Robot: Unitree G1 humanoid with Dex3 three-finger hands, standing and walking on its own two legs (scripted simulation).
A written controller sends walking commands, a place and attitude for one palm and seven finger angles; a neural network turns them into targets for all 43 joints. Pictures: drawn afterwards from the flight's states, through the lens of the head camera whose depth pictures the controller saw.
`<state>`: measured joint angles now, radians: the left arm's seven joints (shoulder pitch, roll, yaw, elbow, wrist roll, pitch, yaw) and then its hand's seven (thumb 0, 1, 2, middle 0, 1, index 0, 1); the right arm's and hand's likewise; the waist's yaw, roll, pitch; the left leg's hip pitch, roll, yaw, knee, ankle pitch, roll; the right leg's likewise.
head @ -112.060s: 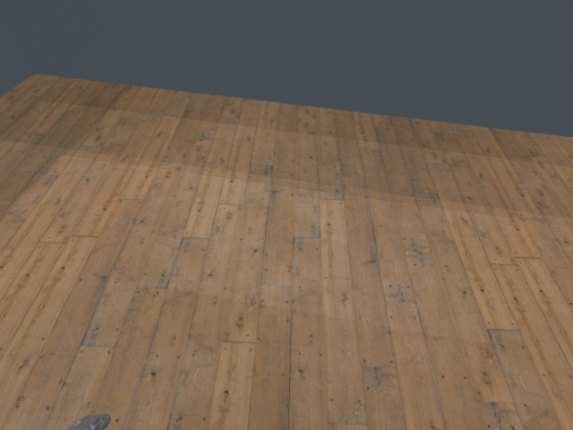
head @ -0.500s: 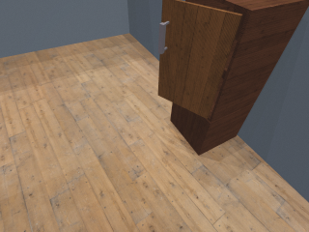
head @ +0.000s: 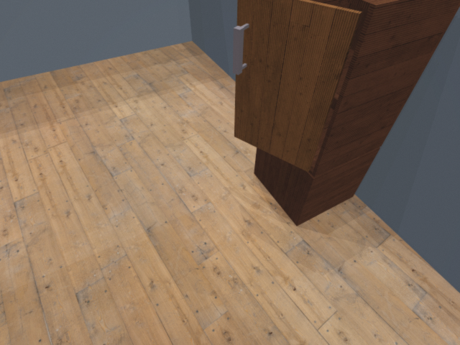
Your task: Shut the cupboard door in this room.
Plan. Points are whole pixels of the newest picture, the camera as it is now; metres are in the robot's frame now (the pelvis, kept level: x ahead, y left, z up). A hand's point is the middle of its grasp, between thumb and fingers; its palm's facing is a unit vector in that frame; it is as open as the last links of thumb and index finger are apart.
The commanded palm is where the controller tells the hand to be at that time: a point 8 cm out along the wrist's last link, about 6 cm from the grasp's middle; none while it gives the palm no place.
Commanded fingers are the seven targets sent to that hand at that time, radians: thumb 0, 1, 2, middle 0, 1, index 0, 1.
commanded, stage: look to check the result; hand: left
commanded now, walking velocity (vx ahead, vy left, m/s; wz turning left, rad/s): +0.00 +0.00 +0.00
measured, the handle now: (241, 49) +0.98 +0.00 +0.06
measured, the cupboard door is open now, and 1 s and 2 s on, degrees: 25 25 25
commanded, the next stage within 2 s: walk to a spot facing it in 0.06 s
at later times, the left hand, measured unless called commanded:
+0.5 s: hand out of the picture +0.03 +0.20 -0.20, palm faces +0.15 -0.96 -0.23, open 7.4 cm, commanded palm none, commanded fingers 0.00 0.90 0.90 -0.20 -0.30 -0.20 -0.30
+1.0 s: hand out of the picture +0.01 +0.20 -0.16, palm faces +0.41 -0.86 -0.32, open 7.4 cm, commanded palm none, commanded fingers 0.00 0.90 0.90 -0.20 -0.30 -0.20 -0.30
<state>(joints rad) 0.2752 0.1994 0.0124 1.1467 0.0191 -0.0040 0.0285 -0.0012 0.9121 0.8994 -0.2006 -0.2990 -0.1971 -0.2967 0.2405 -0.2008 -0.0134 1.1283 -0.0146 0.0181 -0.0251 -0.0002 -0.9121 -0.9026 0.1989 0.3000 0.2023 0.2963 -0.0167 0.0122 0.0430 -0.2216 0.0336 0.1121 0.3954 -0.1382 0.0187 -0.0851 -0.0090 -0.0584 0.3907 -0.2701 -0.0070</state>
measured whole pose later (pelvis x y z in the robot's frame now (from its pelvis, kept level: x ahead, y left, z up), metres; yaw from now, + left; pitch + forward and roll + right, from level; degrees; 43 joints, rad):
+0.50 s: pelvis +0.01 +0.00 -0.02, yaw +9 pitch -2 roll -1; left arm 0.21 0.20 0.05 1.02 0.03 0.02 0.03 0.00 0.91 0.90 -0.20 -0.30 -0.20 -0.30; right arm 0.23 -0.19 -0.04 1.03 -0.02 0.07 0.00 0.00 -0.91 -0.90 0.20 0.30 0.20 0.30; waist -0.03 -0.01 0.10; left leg -0.35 0.03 0.07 0.72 -0.35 -0.02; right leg -0.12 -0.06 -0.20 0.60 -0.43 0.00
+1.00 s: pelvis +0.01 -0.04 -0.01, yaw +27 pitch +1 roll +1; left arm 0.17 0.21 0.05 0.87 0.03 0.03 0.03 0.00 0.91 0.90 -0.20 -0.30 -0.20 -0.30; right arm 0.19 -0.27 -0.10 0.92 -0.03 0.09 0.01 0.00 -0.91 -0.90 0.20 0.30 0.20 0.30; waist -0.04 0.04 0.09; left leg -0.57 -0.07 -0.06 1.05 -0.41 -0.04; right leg -0.24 -0.04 -0.05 0.54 -0.33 0.00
